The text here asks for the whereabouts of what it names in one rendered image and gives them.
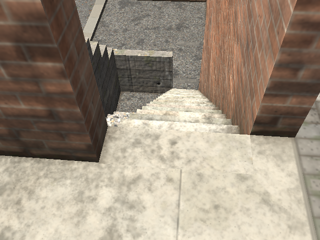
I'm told stairs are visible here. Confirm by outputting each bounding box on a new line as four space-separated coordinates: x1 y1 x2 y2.
119 88 240 134

